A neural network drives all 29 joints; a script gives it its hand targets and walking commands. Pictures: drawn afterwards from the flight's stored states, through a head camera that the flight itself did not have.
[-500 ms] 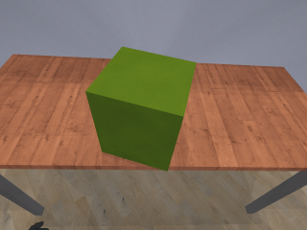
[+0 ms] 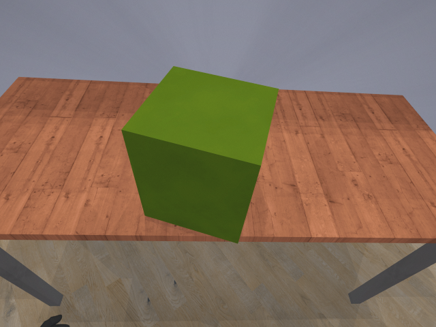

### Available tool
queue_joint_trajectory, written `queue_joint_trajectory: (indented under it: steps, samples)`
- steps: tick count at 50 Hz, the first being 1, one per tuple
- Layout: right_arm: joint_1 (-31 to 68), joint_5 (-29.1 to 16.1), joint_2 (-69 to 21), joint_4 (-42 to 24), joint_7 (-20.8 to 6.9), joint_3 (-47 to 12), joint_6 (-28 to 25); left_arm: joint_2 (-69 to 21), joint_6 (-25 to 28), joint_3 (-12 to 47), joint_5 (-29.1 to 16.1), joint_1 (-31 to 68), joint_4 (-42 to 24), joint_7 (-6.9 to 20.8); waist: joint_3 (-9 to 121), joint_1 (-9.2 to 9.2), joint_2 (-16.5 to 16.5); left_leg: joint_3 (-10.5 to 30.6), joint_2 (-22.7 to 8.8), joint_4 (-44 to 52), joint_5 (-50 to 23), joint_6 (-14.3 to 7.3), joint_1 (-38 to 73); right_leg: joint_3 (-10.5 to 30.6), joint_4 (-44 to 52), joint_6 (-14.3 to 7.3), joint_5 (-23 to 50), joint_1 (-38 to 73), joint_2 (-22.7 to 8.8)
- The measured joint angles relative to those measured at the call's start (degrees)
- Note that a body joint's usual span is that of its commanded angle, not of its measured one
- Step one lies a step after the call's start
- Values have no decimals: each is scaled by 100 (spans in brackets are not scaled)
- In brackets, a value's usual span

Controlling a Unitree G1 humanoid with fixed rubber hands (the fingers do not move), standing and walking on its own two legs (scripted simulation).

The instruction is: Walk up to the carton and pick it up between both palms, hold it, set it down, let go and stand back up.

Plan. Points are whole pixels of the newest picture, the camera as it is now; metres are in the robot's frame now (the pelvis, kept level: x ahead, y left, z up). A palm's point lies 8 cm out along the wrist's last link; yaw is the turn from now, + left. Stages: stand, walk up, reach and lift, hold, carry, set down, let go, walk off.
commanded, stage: walk up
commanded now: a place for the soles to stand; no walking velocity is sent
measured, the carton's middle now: (206, 157) +0.42 +0.03 +0.08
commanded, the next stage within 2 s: reach and lift in 0.74 s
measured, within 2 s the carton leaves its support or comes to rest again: neither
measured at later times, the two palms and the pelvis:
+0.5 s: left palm out of the picture +0.10 +0.31 -0.10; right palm out of the picture +0.06 -0.32 -0.07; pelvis -0.01 +0.00 +0.00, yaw +0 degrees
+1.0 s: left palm (57, 310) +0.18 +0.28 -0.07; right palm out of the picture +0.13 -0.33 -0.07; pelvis -0.01 -0.01 +0.00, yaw -1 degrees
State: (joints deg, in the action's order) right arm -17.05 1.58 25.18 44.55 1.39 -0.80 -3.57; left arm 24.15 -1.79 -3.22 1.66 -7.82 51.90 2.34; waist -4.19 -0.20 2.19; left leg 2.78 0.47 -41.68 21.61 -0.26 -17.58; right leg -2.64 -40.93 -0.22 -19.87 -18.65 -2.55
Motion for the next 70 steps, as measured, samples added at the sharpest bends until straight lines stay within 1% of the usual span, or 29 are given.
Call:
queue_joint_trajectory:
  steps: [38,40,42,44,47,50,55,59,63,67,70]
  samples:
    - [0,0,0,0,0,73,-1,2,-8,0,0,11,-71,39,-194,0,0,0,2,14,-79,0,-1,0,0,0,78,-6,-3]
    - [217,223,-114,366,-135,481,-390,-23,-787,-2,2,11,-624,-127,-211,2,-35,1,-33,-35,-52,56,-50,-2,-18,0,78,-47,27]
    - [527,331,-134,596,-274,756,-609,-64,-1412,0,13,83,-1253,-289,-289,1,-117,0,-90,-176,14,60,-128,-2,-74,0,78,-99,86]
    - [806,344,-136,639,-375,859,-721,-103,-1797,1,53,237,-1724,-353,-400,0,-166,0,-133,-268,56,60,-158,-1,-121,0,78,-117,128]
    - [1088,344,-142,641,-429,863,-833,-157,-2110,2,56,411,-2250,-334,-447,0,-165,0,-162,-272,53,60,-157,-1,-127,0,78,-122,157]
    - [1186,346,-168,644,-418,791,-909,-173,-2151,2,70,475,-2540,-250,-428,-1,-106,0,-172,-230,41,62,-126,-1,-120,0,76,-109,167]
    - [1184,320,-413,643,-256,472,-973,-166,-2148,-59,100,421,-2547,-70,-424,0,161,-2,-172,63,-71,66,186,-1,66,0,127,155,167]
    - [1184,253,-672,644,-139,372,-1066,-167,-2121,-93,101,254,-2684,-47,-408,0,328,-3,-172,350,-215,103,454,0,320,0,251,411,167]
    - [1138,123,-902,595,-45,325,-1062,-172,-2045,-94,101,79,-2920,-41,-388,0,345,-7,-169,633,-385,129,698,0,662,0,445,686,167]
    - [895,83,-1195,155,47,308,-952,-147,-1964,-95,101,-37,-3096,-11,-353,-1,345,-9,-165,847,-536,129,875,0,969,0,639,909,167]
    - [689,29,-1364,-218,109,249,-758,-129,-1957,-95,101,-105,-3204,16,-354,-1,345,-10,-162,948,-607,129,1014,0,1124,0,731,1075,167]
